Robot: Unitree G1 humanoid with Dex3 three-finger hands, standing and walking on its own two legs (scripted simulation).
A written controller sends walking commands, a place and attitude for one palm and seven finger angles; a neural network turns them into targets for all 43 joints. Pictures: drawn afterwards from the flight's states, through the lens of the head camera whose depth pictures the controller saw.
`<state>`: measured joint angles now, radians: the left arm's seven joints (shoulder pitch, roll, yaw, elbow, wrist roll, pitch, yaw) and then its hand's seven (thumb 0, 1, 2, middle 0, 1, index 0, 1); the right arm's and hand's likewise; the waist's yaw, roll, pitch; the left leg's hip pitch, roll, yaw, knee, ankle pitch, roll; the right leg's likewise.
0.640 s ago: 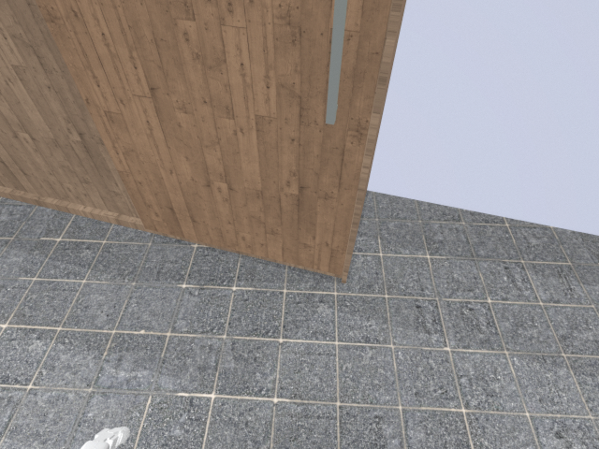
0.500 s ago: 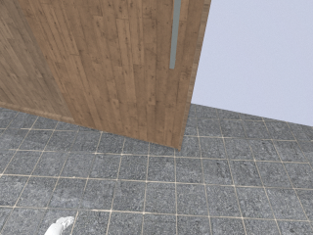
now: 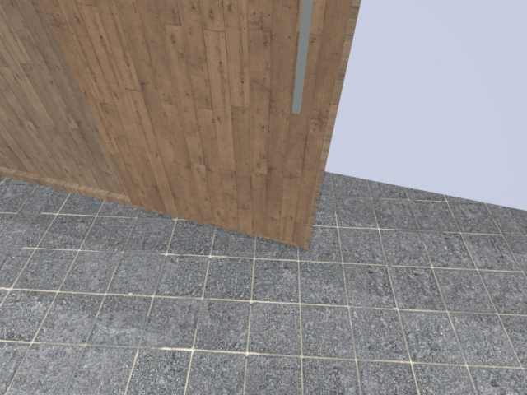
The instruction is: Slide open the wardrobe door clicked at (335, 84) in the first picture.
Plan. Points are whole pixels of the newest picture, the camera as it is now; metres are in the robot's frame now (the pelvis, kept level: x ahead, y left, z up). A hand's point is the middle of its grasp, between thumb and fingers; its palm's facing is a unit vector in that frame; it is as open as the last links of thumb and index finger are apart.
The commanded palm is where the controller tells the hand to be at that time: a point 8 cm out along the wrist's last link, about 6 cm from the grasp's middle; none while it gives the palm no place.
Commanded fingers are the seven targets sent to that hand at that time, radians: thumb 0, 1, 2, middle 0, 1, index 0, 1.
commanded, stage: stand and wait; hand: right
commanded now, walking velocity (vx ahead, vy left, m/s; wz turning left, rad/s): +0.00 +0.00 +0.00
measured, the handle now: (303, 54) +0.84 -0.04 +0.13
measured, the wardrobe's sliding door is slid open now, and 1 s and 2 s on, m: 0.00 0.00 0.00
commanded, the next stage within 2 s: look at it before walking up in 0.20 s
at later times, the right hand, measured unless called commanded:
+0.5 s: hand out of the picture +0.07 -0.24 -0.15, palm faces -0.03 +0.95 -0.33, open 7.4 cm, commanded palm none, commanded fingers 0.00 -0.90 -0.90 0.20 0.30 0.20 0.30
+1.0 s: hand out of the picture +0.06 -0.24 -0.16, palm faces -0.03 +0.94 -0.33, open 7.4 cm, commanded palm none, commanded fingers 0.00 -0.90 -0.90 0.20 0.30 0.20 0.30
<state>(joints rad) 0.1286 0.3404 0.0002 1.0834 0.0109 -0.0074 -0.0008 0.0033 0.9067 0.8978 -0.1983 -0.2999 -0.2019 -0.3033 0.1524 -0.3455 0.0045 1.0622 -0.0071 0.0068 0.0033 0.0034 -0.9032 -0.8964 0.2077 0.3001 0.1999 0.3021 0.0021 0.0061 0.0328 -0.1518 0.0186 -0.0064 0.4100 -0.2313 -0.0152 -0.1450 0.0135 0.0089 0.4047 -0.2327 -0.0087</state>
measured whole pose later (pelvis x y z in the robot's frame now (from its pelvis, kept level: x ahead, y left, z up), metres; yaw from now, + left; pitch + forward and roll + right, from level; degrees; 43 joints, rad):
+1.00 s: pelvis -0.01 +0.01 +0.00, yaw +1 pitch -1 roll +0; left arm 0.11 0.33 0.00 1.10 0.01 -0.01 0.00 0.00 0.91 0.90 -0.20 -0.30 -0.20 -0.30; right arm 0.15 -0.34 0.00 1.08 -0.01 0.01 0.00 0.00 -0.90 -0.90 0.21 0.30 0.20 0.30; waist -0.01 0.00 0.03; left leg -0.15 0.00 -0.02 0.37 -0.20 -0.01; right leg -0.14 0.00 0.00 0.37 -0.20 0.00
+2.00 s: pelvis -0.03 -0.05 +0.00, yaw +34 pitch +0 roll +2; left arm 0.24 0.19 0.03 0.91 0.02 0.00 0.02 0.00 0.91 0.90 -0.20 -0.30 -0.20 -0.30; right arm 0.19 -0.29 -0.10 0.90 -0.02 0.09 0.04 0.00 -0.91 -0.90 0.20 0.30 0.19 0.30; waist 0.00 0.03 0.06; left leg -0.49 0.03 0.00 1.02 -0.38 -0.08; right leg -0.18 -0.08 -0.17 0.47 -0.29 -0.03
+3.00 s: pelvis +0.15 +0.11 -0.01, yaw +71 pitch +0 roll +1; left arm 0.43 0.12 0.04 1.07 0.03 -0.04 0.02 0.00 0.91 0.90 -0.20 -0.30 -0.20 -0.30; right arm 0.11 -0.20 -0.09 0.94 -0.03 0.06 0.05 0.00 -0.91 -0.90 0.20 0.30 0.19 0.30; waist 0.06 0.03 0.10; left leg -0.59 0.07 0.12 0.83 -0.20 -0.03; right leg -0.01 -0.10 -0.40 0.44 -0.41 -0.01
